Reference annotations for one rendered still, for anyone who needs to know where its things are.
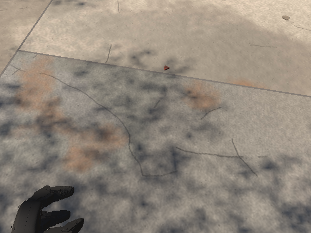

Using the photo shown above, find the left robot hand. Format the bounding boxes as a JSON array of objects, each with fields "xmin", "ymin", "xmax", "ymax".
[{"xmin": 11, "ymin": 185, "xmax": 85, "ymax": 233}]

